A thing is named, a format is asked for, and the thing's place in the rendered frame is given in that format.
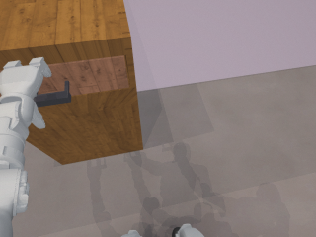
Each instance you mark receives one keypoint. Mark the robot left upper arm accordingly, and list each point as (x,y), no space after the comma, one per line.
(14,197)

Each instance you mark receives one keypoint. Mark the robot right thigh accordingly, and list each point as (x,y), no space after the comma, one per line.
(188,232)

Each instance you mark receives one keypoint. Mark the handle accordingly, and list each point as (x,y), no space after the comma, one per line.
(54,98)

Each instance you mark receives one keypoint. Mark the drawer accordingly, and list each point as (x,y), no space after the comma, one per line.
(86,76)

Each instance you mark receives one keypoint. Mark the cabinet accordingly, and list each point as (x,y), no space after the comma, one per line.
(92,125)

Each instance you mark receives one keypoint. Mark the left robot forearm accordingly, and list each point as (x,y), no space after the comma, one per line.
(16,115)

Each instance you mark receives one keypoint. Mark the left robot hand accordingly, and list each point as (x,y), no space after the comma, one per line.
(16,78)

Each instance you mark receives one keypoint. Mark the left robot shin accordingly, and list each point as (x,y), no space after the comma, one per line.
(133,232)

